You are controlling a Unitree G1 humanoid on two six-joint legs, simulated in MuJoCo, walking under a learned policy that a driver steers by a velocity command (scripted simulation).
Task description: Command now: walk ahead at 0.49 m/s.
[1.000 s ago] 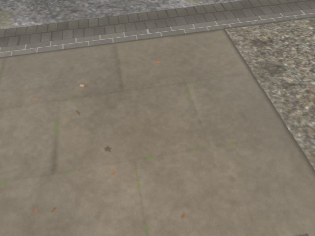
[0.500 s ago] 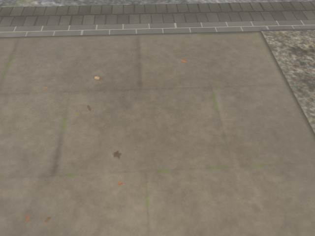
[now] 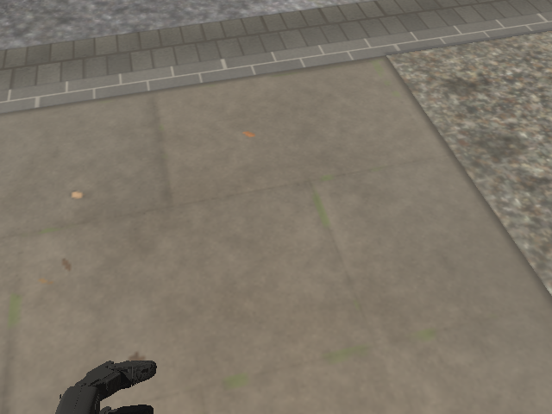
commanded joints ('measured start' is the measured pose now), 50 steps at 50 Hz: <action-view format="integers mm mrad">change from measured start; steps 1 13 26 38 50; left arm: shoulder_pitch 411 324 393 153 146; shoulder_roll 230 127 221 119 214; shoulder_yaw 80 45 68 42 60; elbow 66 126 178 -26 -85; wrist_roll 29 28 7 35 23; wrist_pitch -15 -35 -2 -51 -78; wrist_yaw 3 32 54 36 10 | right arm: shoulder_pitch -25 -268 -408 -180 -83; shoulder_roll -80 -76 -120 -186 -159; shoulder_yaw -13 -36 -34 -42 -41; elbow -66 -137 -260 -250 -269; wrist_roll -12 -3 -10 -8 -9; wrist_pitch -24 -16 -3 -24 -4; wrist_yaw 11 4 82 14 0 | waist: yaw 214 86 64 100 134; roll -80 -38 -116 38 124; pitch -226 19 25 16 -64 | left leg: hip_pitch -435 -684 -379 -125 -97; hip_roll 50 84 -56 135 65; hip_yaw -14 -159 100 -314 -418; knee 511 416 103 -271 86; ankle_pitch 496 439 253 580 425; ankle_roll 66 57 146 301 153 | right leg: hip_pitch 751 410 621 -124 331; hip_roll -198 -203 -241 -65 -3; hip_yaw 294 92 -128 61 106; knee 0 -369 -45 389 -106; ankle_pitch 147 273 926 -127 43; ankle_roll -178 -116 -44 104 6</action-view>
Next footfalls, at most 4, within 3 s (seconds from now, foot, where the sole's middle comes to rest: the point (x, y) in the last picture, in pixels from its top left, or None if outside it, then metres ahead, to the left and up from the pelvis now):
0.56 left None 0.44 0.13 -0.76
1.02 right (254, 317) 0.76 0.03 -0.76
1.54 left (116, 310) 0.82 0.40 -0.76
2.06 right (148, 202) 1.20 0.34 -0.76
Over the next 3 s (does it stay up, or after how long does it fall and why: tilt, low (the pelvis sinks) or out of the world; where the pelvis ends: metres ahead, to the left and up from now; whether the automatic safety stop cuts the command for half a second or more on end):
stays up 1.29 0.44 0.01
